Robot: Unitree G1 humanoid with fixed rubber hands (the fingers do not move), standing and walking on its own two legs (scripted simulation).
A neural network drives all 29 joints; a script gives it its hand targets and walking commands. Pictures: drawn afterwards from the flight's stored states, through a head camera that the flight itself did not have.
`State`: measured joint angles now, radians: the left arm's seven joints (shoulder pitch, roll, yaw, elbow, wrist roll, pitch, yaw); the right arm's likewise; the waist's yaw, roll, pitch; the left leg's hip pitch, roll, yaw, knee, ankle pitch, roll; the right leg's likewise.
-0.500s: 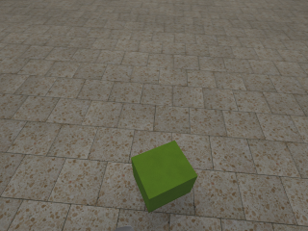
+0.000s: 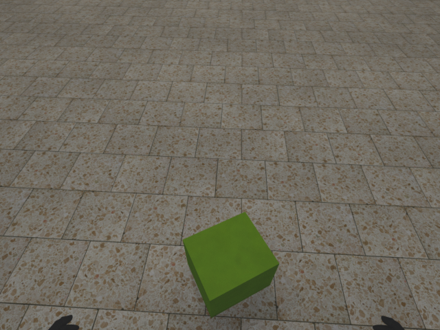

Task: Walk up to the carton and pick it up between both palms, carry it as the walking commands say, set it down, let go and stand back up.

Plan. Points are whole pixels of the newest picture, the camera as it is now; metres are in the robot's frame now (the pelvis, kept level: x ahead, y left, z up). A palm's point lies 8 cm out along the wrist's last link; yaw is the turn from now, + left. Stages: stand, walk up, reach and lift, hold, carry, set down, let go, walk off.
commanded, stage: walk up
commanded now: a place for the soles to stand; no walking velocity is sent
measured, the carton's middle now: (228, 263) +0.50 -0.01 -0.65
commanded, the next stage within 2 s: none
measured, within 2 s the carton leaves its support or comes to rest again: neither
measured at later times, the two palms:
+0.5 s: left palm out of the picture +0.13 +0.32 -0.08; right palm out of the picture +0.05 -0.39 -0.07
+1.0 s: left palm out of the picture +0.05 +0.17 -0.15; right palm out of the picture +0.21 -0.52 -0.06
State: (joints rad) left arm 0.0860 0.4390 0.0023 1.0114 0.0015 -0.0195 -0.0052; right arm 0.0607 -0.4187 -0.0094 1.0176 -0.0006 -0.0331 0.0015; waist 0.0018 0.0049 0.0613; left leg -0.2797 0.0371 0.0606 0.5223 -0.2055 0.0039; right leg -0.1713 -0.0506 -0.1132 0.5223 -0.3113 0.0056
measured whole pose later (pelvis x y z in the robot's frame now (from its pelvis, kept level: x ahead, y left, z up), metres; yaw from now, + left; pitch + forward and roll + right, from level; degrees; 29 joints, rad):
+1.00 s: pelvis +0.05 -0.18 -0.04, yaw +15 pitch -2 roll +1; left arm 0.24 0.48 0.11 0.70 0.07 0.10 -0.05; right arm 0.34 -0.51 -0.07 0.80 -0.03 -0.11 -0.12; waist 0.03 -0.14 0.09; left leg -0.47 -0.01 0.02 0.86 -0.36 0.02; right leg -0.57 -0.06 0.03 1.21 -0.49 -0.03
